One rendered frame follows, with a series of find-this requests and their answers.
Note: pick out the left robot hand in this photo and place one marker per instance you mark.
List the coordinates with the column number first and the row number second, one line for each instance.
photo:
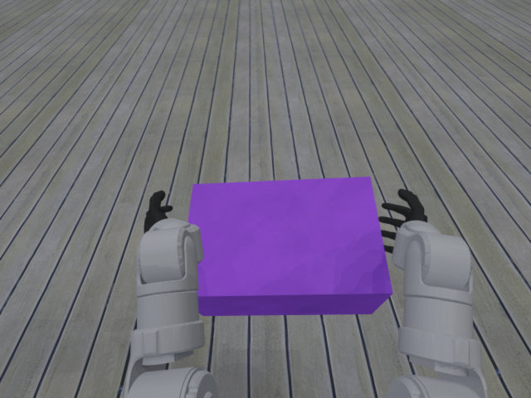
column 155, row 212

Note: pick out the right robot hand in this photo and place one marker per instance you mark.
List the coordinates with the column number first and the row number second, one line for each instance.
column 416, row 213

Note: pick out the carton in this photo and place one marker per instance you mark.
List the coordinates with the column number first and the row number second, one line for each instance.
column 289, row 247

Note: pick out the robot right upper arm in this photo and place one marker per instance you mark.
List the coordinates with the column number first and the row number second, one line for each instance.
column 413, row 386

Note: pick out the right robot forearm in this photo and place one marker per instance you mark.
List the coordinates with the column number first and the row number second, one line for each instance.
column 437, row 330

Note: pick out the left robot forearm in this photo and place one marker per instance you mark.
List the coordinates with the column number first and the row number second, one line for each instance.
column 168, row 325

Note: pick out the robot left upper arm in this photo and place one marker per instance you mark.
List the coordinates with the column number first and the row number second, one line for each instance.
column 189, row 382

